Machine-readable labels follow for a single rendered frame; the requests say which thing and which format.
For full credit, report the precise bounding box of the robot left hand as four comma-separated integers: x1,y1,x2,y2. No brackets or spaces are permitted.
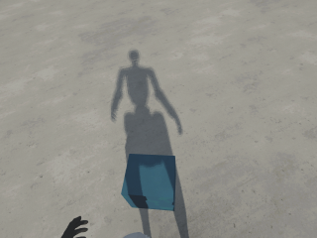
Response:
61,216,88,238

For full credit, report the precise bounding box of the carton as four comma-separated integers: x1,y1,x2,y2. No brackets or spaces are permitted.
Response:
121,154,176,211

